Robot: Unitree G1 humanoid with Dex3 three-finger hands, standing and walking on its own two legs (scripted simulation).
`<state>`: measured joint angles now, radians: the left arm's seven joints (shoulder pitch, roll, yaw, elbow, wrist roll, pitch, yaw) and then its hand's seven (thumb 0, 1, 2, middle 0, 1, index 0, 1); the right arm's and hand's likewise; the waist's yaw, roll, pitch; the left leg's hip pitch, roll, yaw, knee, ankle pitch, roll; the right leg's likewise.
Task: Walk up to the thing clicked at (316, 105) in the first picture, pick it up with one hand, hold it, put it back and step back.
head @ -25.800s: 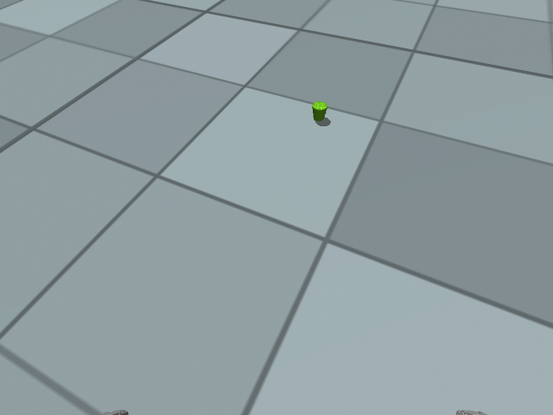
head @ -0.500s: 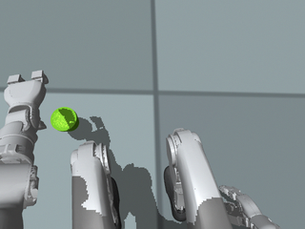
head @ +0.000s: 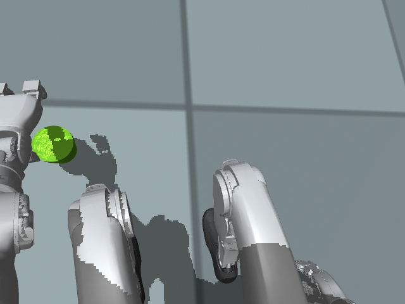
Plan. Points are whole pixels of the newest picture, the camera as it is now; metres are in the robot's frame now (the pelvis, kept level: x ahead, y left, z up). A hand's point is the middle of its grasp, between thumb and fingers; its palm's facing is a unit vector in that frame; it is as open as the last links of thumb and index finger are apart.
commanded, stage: home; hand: left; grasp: from above
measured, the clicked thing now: (59, 148) +0.46 +0.27 -0.29
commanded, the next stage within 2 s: none
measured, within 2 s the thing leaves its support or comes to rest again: neither
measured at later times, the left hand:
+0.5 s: hand out of the picture +0.36 +0.25 +0.03, palm faces -0.33 -0.52 -0.78, open 8.8 cm
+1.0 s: hand out of the picture +0.26 +0.21 +0.24, palm faces +0.07 -0.94 -0.32, open 7.4 cm
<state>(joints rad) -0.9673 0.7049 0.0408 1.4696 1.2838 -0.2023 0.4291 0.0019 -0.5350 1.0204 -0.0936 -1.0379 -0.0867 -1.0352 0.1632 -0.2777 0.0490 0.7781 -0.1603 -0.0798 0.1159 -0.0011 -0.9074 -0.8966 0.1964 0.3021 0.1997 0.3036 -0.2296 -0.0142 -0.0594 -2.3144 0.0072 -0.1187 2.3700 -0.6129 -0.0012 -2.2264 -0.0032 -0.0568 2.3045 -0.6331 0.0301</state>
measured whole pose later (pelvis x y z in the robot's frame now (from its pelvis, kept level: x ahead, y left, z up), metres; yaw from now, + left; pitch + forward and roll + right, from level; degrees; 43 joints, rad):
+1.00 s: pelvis +0.06 +0.00 +0.32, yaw +6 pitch +18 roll -4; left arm 0.27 0.27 0.00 0.06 0.04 0.36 0.09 0.01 0.90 0.89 -0.21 -0.30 -0.20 -0.29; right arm 0.19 -0.20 0.06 0.54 0.04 -0.13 -0.11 0.01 -0.90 -0.89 0.20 0.30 0.20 0.30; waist -0.05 0.04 -0.17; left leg -1.08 0.03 -0.06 1.31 -0.55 -0.01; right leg -1.02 -0.01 -0.06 1.25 -0.55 0.02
